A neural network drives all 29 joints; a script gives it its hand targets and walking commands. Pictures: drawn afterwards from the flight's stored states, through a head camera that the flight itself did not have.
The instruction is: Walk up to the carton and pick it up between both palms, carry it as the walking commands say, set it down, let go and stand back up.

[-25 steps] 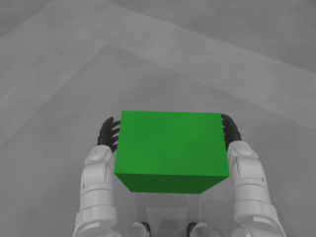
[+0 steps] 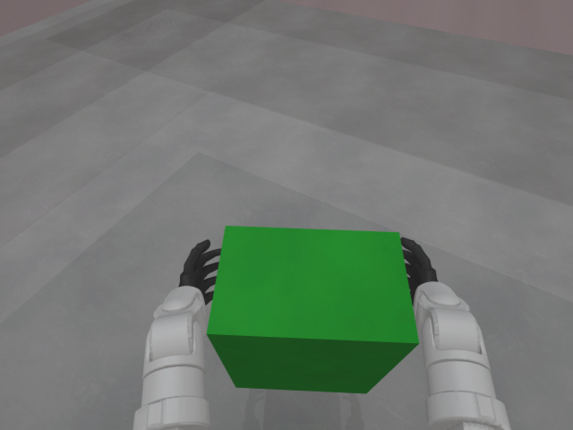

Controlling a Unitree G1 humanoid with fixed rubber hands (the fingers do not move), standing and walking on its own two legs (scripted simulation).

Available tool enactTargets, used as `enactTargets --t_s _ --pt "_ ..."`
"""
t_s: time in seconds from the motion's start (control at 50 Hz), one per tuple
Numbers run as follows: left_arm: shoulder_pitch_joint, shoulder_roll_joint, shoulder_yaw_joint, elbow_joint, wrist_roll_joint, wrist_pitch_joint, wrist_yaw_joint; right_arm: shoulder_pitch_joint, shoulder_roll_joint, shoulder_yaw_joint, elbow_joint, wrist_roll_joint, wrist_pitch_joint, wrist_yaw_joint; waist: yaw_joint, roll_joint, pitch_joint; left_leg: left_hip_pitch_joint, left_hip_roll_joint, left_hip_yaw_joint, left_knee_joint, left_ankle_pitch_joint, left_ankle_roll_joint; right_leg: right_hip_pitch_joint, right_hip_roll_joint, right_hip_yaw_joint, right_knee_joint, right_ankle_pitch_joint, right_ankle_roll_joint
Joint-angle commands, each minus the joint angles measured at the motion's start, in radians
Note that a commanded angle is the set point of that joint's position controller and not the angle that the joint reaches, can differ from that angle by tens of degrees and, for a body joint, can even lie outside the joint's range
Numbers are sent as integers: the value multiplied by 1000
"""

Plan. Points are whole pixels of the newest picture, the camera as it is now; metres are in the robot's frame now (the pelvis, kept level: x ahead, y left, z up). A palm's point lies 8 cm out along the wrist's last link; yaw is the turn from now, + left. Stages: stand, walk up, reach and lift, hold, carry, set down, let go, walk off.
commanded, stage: reach and lift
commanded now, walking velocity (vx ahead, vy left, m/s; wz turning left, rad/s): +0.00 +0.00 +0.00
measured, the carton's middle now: (305, 321) +0.29 +0.01 -0.05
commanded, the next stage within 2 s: hold in 1.46 s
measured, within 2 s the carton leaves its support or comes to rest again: neither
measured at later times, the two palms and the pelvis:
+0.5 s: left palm (188, 293) +0.29 +0.17 +0.05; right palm (430, 291) +0.30 -0.16 +0.04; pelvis +0.00 +0.00 +0.00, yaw +0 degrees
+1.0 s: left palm (188, 296) +0.29 +0.17 +0.05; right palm (430, 295) +0.29 -0.16 +0.04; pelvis +0.00 +0.01 +0.00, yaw +0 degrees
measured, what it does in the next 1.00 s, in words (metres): stands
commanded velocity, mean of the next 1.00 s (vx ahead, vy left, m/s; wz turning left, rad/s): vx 0.00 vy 0.00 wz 0.00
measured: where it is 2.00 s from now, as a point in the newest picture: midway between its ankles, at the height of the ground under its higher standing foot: outside the picture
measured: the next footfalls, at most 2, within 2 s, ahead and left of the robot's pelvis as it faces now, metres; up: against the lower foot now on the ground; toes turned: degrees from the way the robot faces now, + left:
none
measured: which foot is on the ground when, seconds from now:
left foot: down 0.00-1.00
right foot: down 0.00-1.00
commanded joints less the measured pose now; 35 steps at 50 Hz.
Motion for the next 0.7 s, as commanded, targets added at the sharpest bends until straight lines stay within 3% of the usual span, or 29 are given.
enactTargets --t_s 0.0,0.24,0.36,0.68 --pt "-477 -840 -591 -28 -160 9 -157 -532 859 590 -79 181 -5 176 8 -6 -335 169 -136 -18 -49 155 20 157 125 23 -68 130 -18" --pt "-433 -797 -680 -177 -219 96 -127 -484 809 670 -229 233 81 150 1 -2 -252 231 -121 -19 -84 145 17 207 115 25 -109 110 -21" --pt "-449 -768 -666 -180 -218 117 -117 -496 770 649 -236 234 104 139 -14 -4 -224 214 -122 -18 -87 101 18 214 113 25 -118 79 -22" --pt "-433 -776 -677 -195 -213 125 -108 -496 771 660 -256 259 119 132 -23 10 -269 213 -117 -28 -77 153 17 245 122 19 -103 142 -21"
